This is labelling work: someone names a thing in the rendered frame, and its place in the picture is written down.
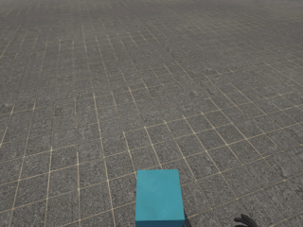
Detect right robot hand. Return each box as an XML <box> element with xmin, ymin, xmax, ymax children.
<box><xmin>234</xmin><ymin>214</ymin><xmax>258</xmax><ymax>227</ymax></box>

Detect carton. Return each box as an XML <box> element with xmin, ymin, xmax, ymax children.
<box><xmin>135</xmin><ymin>169</ymin><xmax>185</xmax><ymax>227</ymax></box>

